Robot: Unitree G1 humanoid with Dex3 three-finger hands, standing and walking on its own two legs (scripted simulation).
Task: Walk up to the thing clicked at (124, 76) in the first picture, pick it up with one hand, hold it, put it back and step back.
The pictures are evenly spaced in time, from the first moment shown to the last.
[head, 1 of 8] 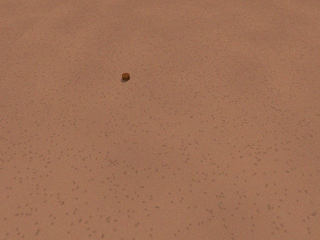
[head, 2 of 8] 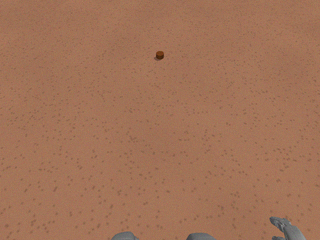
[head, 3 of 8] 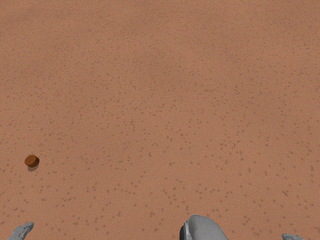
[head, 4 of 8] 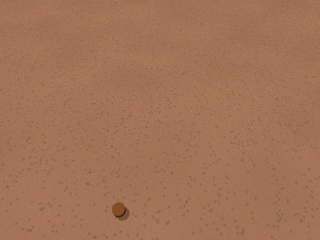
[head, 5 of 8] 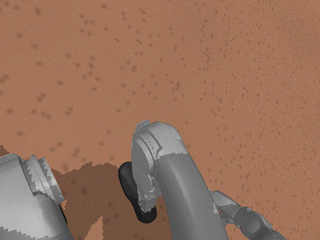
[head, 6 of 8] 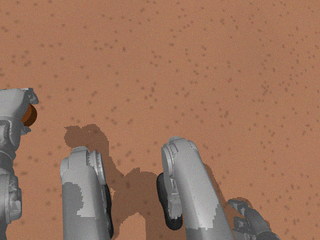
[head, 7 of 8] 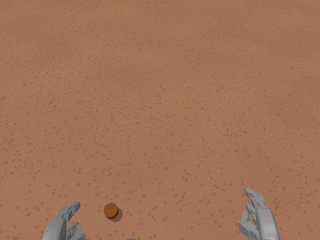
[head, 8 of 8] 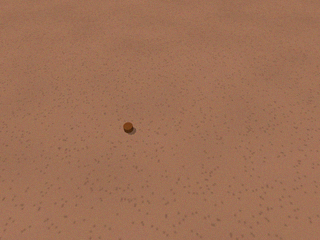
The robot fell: no
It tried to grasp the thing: yes
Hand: left
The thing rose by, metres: 0.69
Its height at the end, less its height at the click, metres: +0.00
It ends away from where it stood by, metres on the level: 0.01
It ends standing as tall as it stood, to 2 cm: yes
